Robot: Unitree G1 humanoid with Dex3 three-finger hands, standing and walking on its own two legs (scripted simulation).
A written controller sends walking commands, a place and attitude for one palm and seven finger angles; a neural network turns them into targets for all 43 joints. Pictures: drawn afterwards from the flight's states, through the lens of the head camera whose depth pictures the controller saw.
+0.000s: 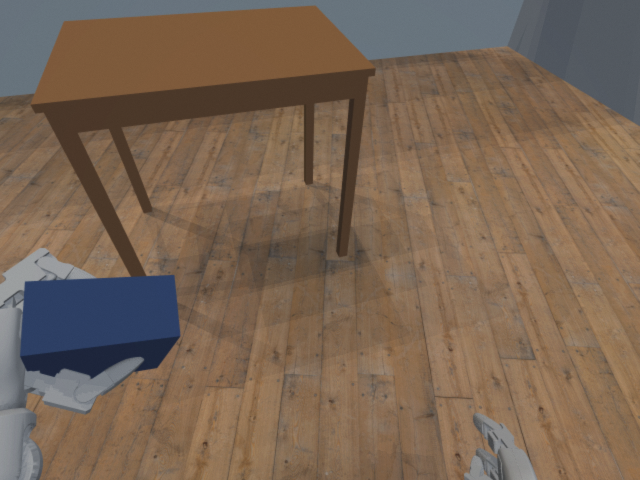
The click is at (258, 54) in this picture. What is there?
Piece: table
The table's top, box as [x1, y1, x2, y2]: [30, 6, 375, 113]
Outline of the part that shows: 375,68 315,6 64,21 30,104 35,113 374,75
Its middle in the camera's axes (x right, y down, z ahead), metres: -0.34 -0.58 +1.17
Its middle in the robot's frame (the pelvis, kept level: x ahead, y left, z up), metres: +1.25 +0.41 +0.02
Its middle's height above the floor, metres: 0.79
